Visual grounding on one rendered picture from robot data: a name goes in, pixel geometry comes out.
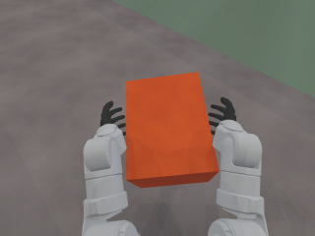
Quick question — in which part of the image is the right robot upper arm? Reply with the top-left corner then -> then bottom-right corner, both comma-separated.
208,218 -> 267,236

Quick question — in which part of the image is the robot right hand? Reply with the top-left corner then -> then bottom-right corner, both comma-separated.
208,97 -> 236,135

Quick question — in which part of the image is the robot left forearm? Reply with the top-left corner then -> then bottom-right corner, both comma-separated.
82,124 -> 128,236

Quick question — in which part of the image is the robot left hand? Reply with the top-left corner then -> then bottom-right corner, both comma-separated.
99,100 -> 126,136

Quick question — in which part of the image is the robot right forearm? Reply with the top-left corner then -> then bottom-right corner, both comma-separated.
212,119 -> 269,236

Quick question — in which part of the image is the carton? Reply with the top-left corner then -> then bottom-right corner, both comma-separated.
125,72 -> 220,188

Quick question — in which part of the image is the left robot upper arm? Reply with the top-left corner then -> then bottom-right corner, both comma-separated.
85,220 -> 138,236

